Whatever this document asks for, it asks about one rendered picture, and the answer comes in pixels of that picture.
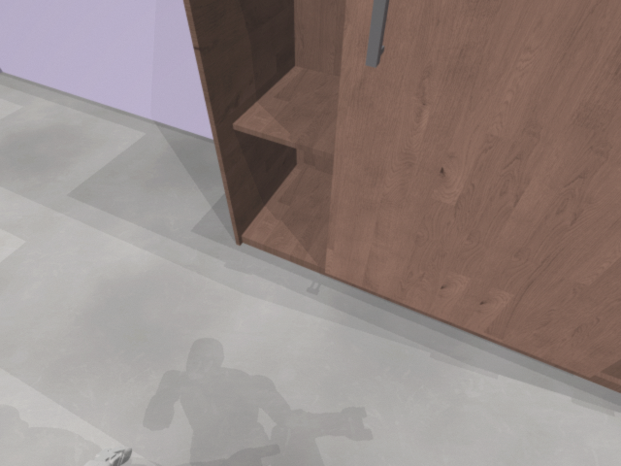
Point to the wardrobe door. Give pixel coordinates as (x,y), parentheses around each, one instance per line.
(614,369)
(477,170)

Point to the handle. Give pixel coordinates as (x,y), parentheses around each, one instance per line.
(375,47)

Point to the robot left hand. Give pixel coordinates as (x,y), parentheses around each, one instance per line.
(111,457)

